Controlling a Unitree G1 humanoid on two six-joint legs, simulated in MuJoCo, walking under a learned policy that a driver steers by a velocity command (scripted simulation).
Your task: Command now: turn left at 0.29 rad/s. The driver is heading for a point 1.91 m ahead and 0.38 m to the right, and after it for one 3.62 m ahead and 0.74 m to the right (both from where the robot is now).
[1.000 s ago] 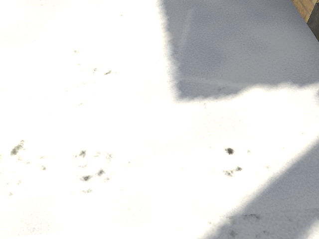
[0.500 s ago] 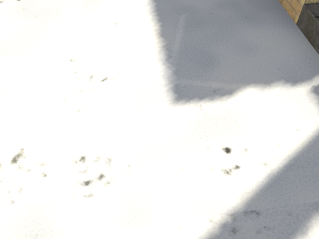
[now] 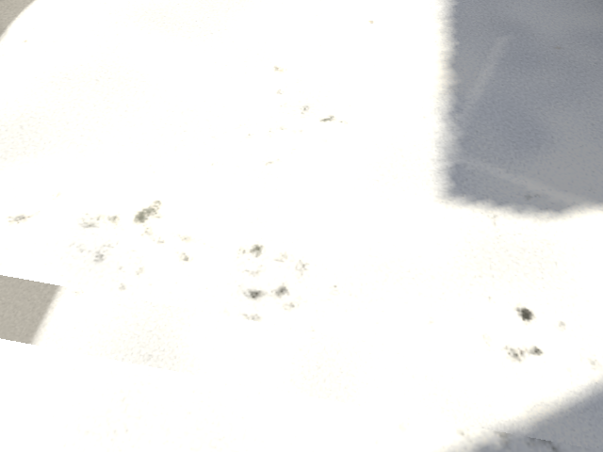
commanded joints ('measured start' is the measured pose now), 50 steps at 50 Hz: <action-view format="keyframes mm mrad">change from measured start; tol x32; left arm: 1 -1 70 12 -49 -2 -4 3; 44 -262 -18 -29 -177 23 -73 -98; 50 308 196 36 -5 61 -109 -21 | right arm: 1 41 -133 -26 -36 -10 -11 -10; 50 298 7 52 115 17 -120 2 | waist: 1 -24 145 -107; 44 -69 151 34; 50 142 -82 -391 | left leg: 1 133 271 -233 -108 242 138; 17 -322 59 30 494 -325 -48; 26 284 53 80 -51 -94 -74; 29 252 519 -553 -306 -653 79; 47 288 338 172 9 1053 34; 49 54 300 175 400 781 16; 50 -263 170 192 775 -99 -11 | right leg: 1 -48 -8 1 -63 3 4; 13 319 -245 393 -656 453 -224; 18 294 -195 474 -824 -234 -284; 25 97 -55 374 -683 -129 -214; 29 -341 48 136 6 -103 -112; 39 -361 3 -2 28 216 -60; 48 289 110 -151 -477 220 -212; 50 863 -349 358 -503 210 -318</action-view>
